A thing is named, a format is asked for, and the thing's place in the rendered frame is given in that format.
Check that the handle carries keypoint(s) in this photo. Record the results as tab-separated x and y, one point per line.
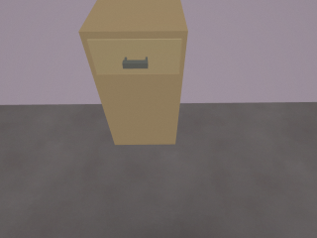
135	63

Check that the drawer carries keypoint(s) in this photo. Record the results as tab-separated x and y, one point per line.
108	55

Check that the cabinet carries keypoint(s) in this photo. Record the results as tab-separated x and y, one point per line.
140	108

